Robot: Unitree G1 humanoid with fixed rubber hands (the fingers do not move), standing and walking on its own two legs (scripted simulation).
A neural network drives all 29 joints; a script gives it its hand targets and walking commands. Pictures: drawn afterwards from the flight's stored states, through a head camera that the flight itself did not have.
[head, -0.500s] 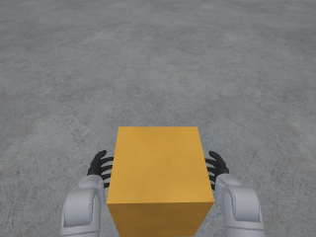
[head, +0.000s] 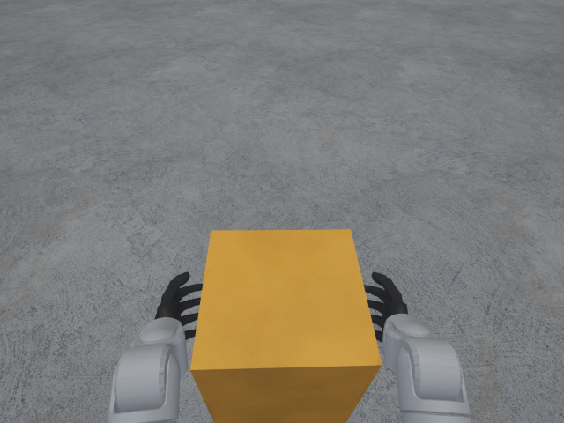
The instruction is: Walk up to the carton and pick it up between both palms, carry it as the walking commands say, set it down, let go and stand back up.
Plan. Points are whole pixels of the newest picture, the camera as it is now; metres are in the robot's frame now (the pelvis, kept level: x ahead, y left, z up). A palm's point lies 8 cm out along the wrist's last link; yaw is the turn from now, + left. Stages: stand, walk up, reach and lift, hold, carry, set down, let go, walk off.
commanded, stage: carry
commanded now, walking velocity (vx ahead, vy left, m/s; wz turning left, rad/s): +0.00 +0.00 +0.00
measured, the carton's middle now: (281, 331) +0.30 +0.00 -0.02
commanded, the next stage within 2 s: hold in 0.04 s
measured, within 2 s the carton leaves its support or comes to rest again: neither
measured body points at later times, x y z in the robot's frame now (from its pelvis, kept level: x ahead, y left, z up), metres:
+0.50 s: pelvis -0.01 -0.02 +0.01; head -0.05 -0.02 +0.45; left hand +0.28 +0.14 +0.04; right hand +0.28 -0.17 +0.04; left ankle -0.01 +0.10 -0.73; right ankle +0.05 -0.13 -0.73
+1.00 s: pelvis +0.00 +0.00 +0.01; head -0.04 -0.01 +0.46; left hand +0.29 +0.15 +0.04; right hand +0.29 -0.15 +0.03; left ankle -0.01 +0.10 -0.73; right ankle +0.05 -0.13 -0.73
